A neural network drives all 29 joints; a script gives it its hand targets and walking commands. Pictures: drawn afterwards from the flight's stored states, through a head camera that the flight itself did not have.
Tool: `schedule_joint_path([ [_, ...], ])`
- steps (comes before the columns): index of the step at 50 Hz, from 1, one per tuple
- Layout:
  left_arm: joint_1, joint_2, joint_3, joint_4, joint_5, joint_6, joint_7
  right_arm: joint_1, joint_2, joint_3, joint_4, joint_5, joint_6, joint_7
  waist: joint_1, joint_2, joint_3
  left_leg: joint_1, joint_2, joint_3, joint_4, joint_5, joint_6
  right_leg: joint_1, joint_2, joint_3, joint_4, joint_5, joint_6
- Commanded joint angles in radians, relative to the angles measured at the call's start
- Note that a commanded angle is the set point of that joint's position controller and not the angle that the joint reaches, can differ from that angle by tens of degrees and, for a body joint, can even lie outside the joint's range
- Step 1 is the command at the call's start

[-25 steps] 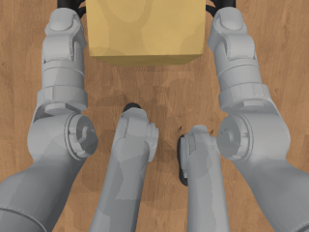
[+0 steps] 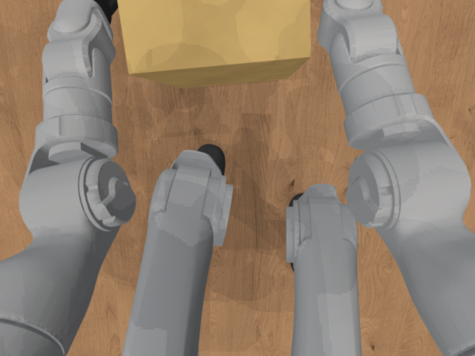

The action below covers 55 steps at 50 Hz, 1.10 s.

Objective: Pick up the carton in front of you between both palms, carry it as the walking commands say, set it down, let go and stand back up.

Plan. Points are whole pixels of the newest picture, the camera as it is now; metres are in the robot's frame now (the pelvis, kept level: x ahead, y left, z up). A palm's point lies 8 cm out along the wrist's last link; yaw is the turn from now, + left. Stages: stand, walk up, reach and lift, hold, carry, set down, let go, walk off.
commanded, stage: set down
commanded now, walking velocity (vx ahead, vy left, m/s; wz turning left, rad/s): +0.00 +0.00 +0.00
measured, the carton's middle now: (221, 6) +0.51 +0.17 -0.25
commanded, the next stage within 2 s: none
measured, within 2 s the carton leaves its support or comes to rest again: rests again in 0.32 s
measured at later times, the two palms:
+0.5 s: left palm (105, 12) +0.46 +0.30 -0.19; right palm out of the picture +0.55 +0.01 -0.19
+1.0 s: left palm (86, 24) +0.44 +0.35 -0.22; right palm out of the picture +0.55 -0.01 -0.22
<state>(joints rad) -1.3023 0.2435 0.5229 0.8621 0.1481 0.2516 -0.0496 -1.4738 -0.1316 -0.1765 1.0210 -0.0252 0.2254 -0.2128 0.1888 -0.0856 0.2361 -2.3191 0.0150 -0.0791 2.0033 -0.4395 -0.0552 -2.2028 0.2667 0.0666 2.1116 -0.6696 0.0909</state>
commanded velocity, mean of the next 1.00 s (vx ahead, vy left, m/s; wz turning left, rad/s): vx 0.00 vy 0.00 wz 0.00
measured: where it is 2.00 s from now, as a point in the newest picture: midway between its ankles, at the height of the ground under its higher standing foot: (252, 226)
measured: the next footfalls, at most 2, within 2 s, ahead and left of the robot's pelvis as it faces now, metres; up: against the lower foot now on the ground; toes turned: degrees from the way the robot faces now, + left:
none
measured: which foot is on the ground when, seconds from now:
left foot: down 0.00-1.00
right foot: down 0.00-1.00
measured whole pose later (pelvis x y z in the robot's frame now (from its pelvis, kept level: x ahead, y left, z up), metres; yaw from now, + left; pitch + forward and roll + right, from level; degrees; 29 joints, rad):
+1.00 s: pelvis -0.01 +0.00 -0.02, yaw +1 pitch +36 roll +0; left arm -1.43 0.45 0.47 1.22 -0.06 0.00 -0.02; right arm -1.55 -0.29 0.03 1.07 0.12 0.13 -0.14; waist 0.16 -0.05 0.48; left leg -2.27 0.07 -0.02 2.08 -0.43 -0.01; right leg -2.17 0.17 0.04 2.20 -0.67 0.06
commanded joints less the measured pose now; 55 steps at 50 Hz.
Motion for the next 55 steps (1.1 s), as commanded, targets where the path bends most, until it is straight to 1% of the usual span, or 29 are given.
schedule_joint_path([
  [1, -0.590, -0.664, -0.333, -0.047, -0.098, -0.031, -0.252, -0.542, 0.893, 0.284, -0.123, 0.085, -0.049, 0.248, 0.155, -0.168, -1.086, 0.698, -0.065, 0.157, -0.063, 0.396, 0.043, 0.307, -0.039, -0.124, -0.205, 0.302, -0.044],
  [4, -0.612, -0.631, -0.324, -0.043, -0.097, -0.041, -0.249, -0.554, 0.878, 0.280, -0.115, 0.085, -0.052, 0.249, 0.158, -0.170, -1.057, 0.673, -0.061, 0.156, -0.061, 0.370, 0.048, 0.298, -0.039, -0.120, -0.203, 0.286, -0.049],
  [9, -0.619, -0.589, -0.310, -0.022, -0.091, -0.056, -0.240, -0.547, 0.838, 0.270, -0.085, 0.087, -0.061, 0.256, 0.163, -0.147, -0.994, 0.654, -0.056, 0.152, -0.054, 0.352, 0.057, 0.267, -0.042, -0.112, -0.197, 0.263, -0.057],
  [13, -0.620, -0.565, -0.305, 0.000, -0.093, -0.069, -0.232, -0.535, 0.806, 0.258, -0.061, 0.082, -0.070, 0.260, 0.157, -0.135, -0.950, 0.647, -0.055, 0.142, -0.048, 0.345, 0.062, 0.241, -0.045, -0.109, -0.187, 0.251, -0.061],
  [19, -0.562, -0.521, -0.263, 0.073, -0.068, -0.072, -0.223, -0.513, 0.735, 0.227, -0.021, 0.066, -0.079, 0.265, 0.137, -0.151, -0.838, 0.617, -0.054, 0.124, -0.045, 0.289, 0.073, 0.182, -0.052, -0.110, -0.187, 0.188, -0.065],
  [26, -0.511, -0.450, -0.205, 0.138, -0.033, -0.076, -0.213, -0.489, 0.630, 0.198, 0.008, 0.050, -0.085, 0.265, 0.121, -0.151, -0.733, 0.565, -0.050, 0.113, -0.040, 0.224, 0.085, 0.155, -0.063, -0.101, -0.183, 0.136, -0.069],
  [34, -0.477, -0.353, -0.155, 0.194, -0.014, -0.087, -0.193, -0.446, 0.510, 0.179, 0.041, 0.041, -0.086, 0.254, 0.119, -0.138, -0.681, 0.541, -0.040, 0.107, -0.032, 0.187, 0.084, 0.185, -0.077, -0.090, -0.169, 0.120, -0.064],
  [37, -0.462, -0.288, -0.134, 0.215, -0.022, -0.105, -0.173, -0.436, 0.440, 0.190, 0.034, 0.046, -0.091, 0.236, 0.130, -0.134, -0.695, 0.562, -0.032, 0.110, -0.023, 0.204, 0.074, 0.224, -0.086, -0.088, -0.163, 0.134, -0.053],
  [38, -0.445, -0.237, -0.119, 0.227, -0.025, -0.116, -0.160, -0.429, 0.382, 0.190, 0.031, 0.047, -0.094, 0.223, 0.136, -0.131, -0.704, 0.573, -0.028, 0.113, -0.020, 0.210, 0.070, 0.242, -0.091, -0.088, -0.161, 0.138, -0.049],
  [39, -0.418, -0.159, -0.094, 0.238, -0.028, -0.133, -0.140, -0.416, 0.292, 0.185, 0.025, 0.045, -0.099, 0.203, 0.140, -0.126, -0.717, 0.588, -0.023, 0.114, -0.015, 0.216, 0.064, 0.264, -0.097, -0.087, -0.158, 0.143, -0.043],
  [40, -0.357, 0.005, -0.035, 0.260, -0.025, -0.159, -0.099, -0.382, 0.130, 0.159, 0.024, 0.041, -0.106, 0.166, 0.150, -0.123, -0.731, 0.608, -0.015, 0.118, -0.013, 0.222, 0.056, 0.280, -0.107, -0.087, -0.155, 0.141, -0.034],
  [41, -0.303, 0.164, 0.003, 0.276, -0.033, -0.189, -0.053, -0.352, -0.023, 0.151, 0.018, 0.054, -0.113, 0.127, 0.157, -0.117, -0.758, 0.631, -0.007, 0.116, -0.011, 0.236, 0.051, 0.306, -0.117, -0.085, -0.150, 0.152, -0.025],
  [42, -0.281, 0.295, 0.022, 0.290, -0.051, -0.216, -0.009, -0.335, -0.137, 0.147, 0.021, 0.071, -0.120, 0.092, 0.159, -0.110, -0.781, 0.656, 0.001, 0.115, -0.012, 0.251, 0.044, 0.314, -0.127, -0.081, -0.145, 0.163, -0.017],
  [43, -0.293, 0.341, 0.017, 0.292, -0.075, -0.237, 0.018, -0.341, -0.165, 0.157, 0.028, 0.088, -0.121, 0.076, 0.161, -0.104, -0.801, 0.670, 0.005, 0.110, -0.014, 0.275, 0.041, 0.328, -0.137, -0.071, -0.142, 0.191, -0.014],
  [44, -0.306, 0.373, 0.011, 0.289, -0.103, -0.254, 0.030, -0.343, -0.178, 0.167, 0.020, 0.102, -0.121, 0.071, 0.162, -0.095, -0.825, 0.682, 0.010, 0.107, -0.016, 0.307, 0.039, 0.345, -0.146, -0.057, -0.139, 0.226, -0.014],
  [46, -0.331, 0.413, -0.010, 0.272, -0.159, -0.277, 0.038, -0.361, -0.189, 0.192, -0.019, 0.132, -0.120, 0.068, 0.158, -0.089, -0.886, 0.697, 0.019, 0.103, -0.007, 0.369, 0.039, 0.380, -0.160, -0.046, -0.126, 0.282, -0.019],
  [49, -0.370, 0.411, -0.078, 0.233, -0.248, -0.285, 0.028, -0.390, -0.187, 0.224, -0.095, 0.170, -0.114, 0.070, 0.147, -0.085, -0.965, 0.741, 0.025, 0.104, 0.000, 0.421, 0.040, 0.420, -0.163, -0.057, -0.105, 0.312, -0.026],
  [52, -0.375, 0.409, -0.127, 0.217, -0.308, -0.272, 0.016, -0.397, -0.202, 0.231, -0.151, 0.184, -0.101, 0.066, 0.131, -0.093, -1.030, 0.794, 0.025, 0.105, -0.005, 0.432, 0.042, 0.448, -0.165, -0.078, -0.099, 0.294, -0.025],
  [55, -0.361, 0.413, -0.154, 0.198, -0.333, -0.250, 0.016, -0.384, -0.223, 0.213, -0.186, 0.177, -0.085, 0.059, 0.116, -0.085, -1.091, 0.878, 0.015, 0.106, -0.021, 0.434, 0.043, 0.442, -0.160, -0.110, -0.109, 0.240, -0.023],
])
